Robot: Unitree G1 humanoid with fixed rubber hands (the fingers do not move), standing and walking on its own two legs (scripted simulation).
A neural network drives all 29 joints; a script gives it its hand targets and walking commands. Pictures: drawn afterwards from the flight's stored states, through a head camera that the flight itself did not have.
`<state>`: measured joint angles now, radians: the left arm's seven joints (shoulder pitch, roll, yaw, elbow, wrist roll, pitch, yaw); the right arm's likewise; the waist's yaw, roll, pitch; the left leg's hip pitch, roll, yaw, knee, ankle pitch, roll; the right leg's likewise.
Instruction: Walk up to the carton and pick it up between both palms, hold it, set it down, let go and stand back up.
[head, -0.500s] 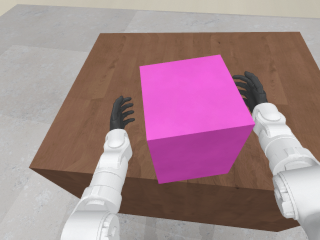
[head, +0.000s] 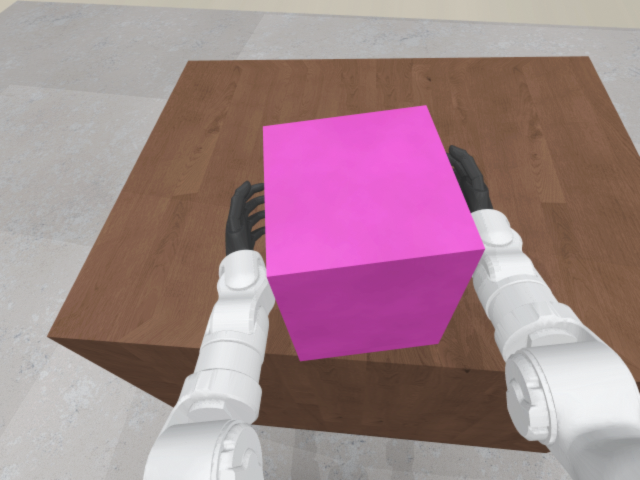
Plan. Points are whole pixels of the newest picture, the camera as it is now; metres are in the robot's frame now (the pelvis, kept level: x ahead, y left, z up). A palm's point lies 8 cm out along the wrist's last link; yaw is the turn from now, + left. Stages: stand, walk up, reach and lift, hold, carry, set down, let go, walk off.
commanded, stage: reach and lift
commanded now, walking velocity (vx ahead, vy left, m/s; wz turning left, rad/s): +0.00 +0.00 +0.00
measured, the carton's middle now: (357, 244) +0.41 +0.05 +0.03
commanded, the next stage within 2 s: none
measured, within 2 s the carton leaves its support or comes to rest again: leaves its support in 1.24 s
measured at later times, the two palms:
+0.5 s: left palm (237, 257) +0.35 +0.19 +0.06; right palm (472, 221) +0.44 -0.08 +0.07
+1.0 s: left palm (237, 258) +0.35 +0.19 +0.06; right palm (471, 221) +0.44 -0.08 +0.07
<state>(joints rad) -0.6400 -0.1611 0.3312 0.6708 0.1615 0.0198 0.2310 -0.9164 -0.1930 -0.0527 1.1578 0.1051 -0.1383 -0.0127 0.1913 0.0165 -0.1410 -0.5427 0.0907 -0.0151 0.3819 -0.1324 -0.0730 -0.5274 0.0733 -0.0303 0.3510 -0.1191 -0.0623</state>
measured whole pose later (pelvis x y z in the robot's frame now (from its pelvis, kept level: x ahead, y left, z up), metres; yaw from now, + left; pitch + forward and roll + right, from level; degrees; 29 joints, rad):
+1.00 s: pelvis +0.01 +0.00 +0.01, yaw +1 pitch +12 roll +0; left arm -0.56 -0.23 0.46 0.64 0.34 -0.02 0.14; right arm -0.83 -0.08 -0.40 1.19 -0.28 -0.26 0.04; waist 0.16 0.00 -0.11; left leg -0.38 0.08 -0.01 0.29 -0.11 -0.07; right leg -0.38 0.06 -0.04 0.29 -0.12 -0.06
